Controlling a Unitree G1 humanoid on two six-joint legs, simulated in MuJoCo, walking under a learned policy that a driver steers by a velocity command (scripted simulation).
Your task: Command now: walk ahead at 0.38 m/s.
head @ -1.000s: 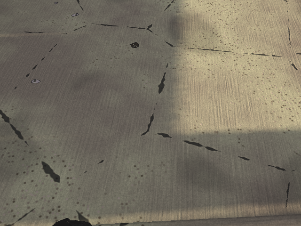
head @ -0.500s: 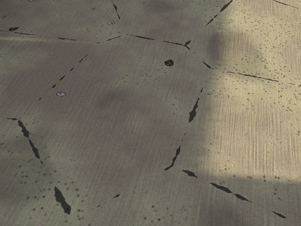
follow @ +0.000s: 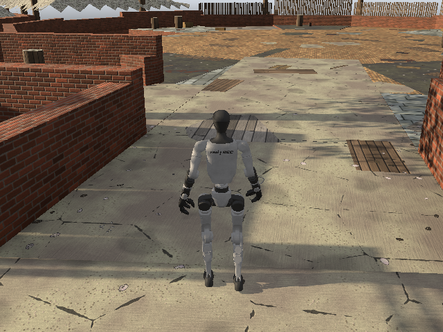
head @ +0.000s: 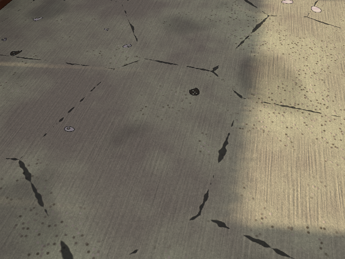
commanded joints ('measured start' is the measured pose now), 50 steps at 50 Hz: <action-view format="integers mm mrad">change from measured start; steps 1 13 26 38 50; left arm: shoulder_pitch -173 -302 182 -121 56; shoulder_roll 54 -12 159 103 35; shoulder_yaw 8 -16 46 29 32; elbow -99 -126 56 76 100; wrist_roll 7 34 -71 -45 -55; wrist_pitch -54 -18 -10 -30 8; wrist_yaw -11 -32 -37 30 26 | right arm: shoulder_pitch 333 353 502 50 223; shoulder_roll -150 -14 30 3 -229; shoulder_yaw -44 22 10 -2 -84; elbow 22 87 214 -19 8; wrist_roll -36 -40 75 54 47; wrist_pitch -23 -2 71 45 39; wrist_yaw -12 -9 -48 -50 -9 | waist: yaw -171 -128 63 -68 -145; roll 93 49 -231 -69 155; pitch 54 86 -254 52 -295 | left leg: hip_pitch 483 315 -429 -378 448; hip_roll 405 280 15 164 305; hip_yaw -510 -211 -79 -102 -384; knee -225 -123 1240 415 88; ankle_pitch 112 179 -514 301 188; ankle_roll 301 205 -66 -72 191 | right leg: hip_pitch -682 -767 625 -271 -310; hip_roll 26 -125 -201 -144 -28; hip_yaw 96 84 42 56 -73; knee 475 33 86 -457 364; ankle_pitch -123 723 1145 528 472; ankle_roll -39 47 -62 -165 2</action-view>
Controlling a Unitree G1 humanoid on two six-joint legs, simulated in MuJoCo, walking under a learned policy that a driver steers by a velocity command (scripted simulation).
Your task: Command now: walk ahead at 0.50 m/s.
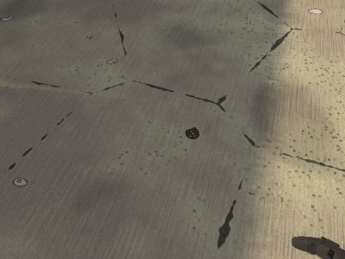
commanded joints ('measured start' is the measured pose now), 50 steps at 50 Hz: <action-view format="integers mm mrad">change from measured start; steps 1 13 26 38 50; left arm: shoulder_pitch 59 -286 -125 -124 29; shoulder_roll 14 31 158 98 133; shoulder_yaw -23 15 56 18 34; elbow -67 -142 -110 -72 -18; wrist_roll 21 17 9 22 -5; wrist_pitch -43 -23 -49 -57 -18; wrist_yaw -14 -2 -41 -14 13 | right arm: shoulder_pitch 491 305 364 165 -97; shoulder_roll -262 -133 -139 -76 -116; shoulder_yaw -84 -44 -46 -48 -33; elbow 84 136 226 143 48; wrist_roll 4 -2 8 -1 14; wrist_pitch -2 -14 19 5 -36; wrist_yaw -2 -31 -40 -42 5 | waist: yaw -188 -75 57 -63 -32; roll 273 58 63 -53 -83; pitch -385 27 -134 41 79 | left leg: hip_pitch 944 372 428 -184 -2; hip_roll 365 175 146 133 24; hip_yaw -714 -139 -26 -78 -69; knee -186 -426 102 376 -92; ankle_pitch -149 127 477 -19 76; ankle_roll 268 134 34 -55 -55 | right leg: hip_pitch -659 -654 -13 -99 43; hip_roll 59 -116 -45 -219 -236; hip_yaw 92 93 50 212 251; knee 711 274 3 -388 -238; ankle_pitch -100 494 426 497 543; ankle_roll -27 -14 -152 -233 -175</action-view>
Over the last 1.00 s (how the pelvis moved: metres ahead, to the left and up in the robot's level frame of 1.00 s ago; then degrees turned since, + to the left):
0.55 -0.06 -0.16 0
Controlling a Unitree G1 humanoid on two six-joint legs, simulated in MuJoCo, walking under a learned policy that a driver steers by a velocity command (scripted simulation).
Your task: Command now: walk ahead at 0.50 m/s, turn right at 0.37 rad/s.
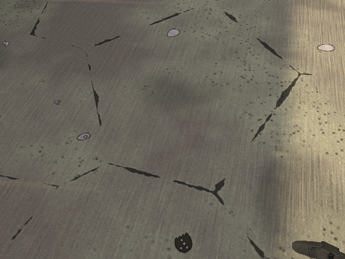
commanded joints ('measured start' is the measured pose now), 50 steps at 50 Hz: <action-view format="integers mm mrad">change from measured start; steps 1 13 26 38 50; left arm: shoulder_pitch -22 -137 -422 -195 -2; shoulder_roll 181 70 107 182 189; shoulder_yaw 41 42 31 54 49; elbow -43 -183 -334 -312 -216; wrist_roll -3 -11 1 11 5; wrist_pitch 4 39 44 -5 0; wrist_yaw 10 2 -68 -22 5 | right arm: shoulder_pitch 23 198 310 194 -86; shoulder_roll -139 -122 -242 -159 -135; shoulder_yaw -35 -35 -73 -44 -11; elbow -50 33 62 -51 -149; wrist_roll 2 -32 6 -25 -12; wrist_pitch -28 -27 24 -17 -33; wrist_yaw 3 -24 -44 -30 16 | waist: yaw -107 -89 -133 -121 -12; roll -128 45 33 -71 -120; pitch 5 -10 56 -69 41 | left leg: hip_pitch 161 414 643 -46 -46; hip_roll -30 233 254 70 -12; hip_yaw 12 -64 242 -23 1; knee -46 -364 -226 559 0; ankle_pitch -80 -131 261 -298 32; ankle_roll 27 180 110 -32 2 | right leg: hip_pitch -51 -707 -641 -197 -69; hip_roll -274 -211 -120 -226 -249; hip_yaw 178 75 -99 302 247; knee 85 857 399 -42 17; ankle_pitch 511 82 160 340 327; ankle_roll -132 -8 -62 -256 -178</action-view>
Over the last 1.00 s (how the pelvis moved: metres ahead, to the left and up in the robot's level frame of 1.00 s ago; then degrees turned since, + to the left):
0.55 -0.03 0.02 -4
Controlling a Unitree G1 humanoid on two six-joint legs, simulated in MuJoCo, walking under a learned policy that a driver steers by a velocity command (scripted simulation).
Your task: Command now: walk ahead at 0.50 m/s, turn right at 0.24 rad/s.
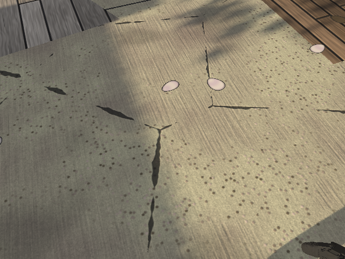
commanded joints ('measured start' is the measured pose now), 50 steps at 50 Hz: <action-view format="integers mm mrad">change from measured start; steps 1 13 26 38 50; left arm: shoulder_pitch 67 -45 -407 -177 -80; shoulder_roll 157 101 75 84 199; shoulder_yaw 37 13 -11 5 45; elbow -11 -80 -194 -90 -12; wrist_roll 1 3 0 27 4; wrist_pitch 2 -14 -45 -49 -26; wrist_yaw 10 -2 -37 -21 3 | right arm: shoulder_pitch -119 201 402 329 35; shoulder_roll -101 -91 -166 -83 -56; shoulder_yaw -17 -14 -32 -30 -11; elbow -96 11 90 -12 -157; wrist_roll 3 -14 26 31 17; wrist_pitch -26 -10 34 62 74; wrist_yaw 13 7 -31 -29 25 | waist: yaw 4 -78 -153 -81 -16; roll -143 35 25 -173 -92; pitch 39 -35 29 -30 63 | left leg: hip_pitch -7 466 542 -48 -71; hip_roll -9 170 153 92 60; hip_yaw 9 -255 -152 -55 53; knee -41 -342 -290 647 163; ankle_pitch -71 -216 -70 -407 -124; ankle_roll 38 247 202 33 52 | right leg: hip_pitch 37 -591 -513 -100 31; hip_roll -309 -214 -137 -370 -387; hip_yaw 167 -22 -70 74 -265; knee -24 797 172 -147 -160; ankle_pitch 352 0 339 160 364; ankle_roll -125 41 90 -96 -64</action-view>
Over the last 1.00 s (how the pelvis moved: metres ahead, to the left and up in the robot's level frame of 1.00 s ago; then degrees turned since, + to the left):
0.51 -0.14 0.00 -32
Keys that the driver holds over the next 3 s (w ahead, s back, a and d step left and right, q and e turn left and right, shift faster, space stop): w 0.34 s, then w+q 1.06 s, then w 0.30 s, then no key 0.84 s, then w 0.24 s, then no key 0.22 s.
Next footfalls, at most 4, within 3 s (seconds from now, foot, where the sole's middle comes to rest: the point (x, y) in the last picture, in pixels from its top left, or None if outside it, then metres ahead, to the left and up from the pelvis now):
0.10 left None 0.25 0.13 -0.78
0.60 right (232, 247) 0.53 -0.11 -0.78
1.12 left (153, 194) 0.74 0.21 -0.78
1.60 right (168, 131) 1.09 0.18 -0.78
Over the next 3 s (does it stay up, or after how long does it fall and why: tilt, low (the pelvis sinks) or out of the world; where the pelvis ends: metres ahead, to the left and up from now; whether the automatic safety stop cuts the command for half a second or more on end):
stays up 1.18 0.41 0.00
